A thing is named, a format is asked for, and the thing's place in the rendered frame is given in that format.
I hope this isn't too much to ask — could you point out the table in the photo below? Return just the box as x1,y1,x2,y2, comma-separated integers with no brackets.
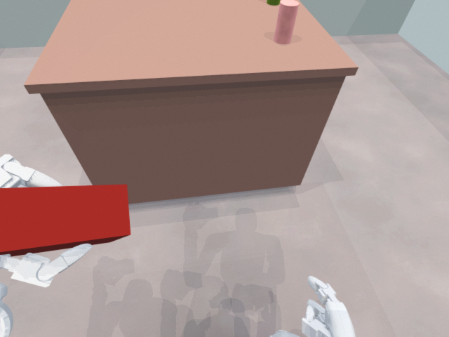
24,0,358,204

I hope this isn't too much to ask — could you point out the robot left hand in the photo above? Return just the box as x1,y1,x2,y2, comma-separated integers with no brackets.
0,154,93,287

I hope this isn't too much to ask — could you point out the robot right hand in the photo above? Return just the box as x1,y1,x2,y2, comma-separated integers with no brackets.
302,276,356,337

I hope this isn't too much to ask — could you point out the sponge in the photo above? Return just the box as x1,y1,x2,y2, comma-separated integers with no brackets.
0,184,130,256

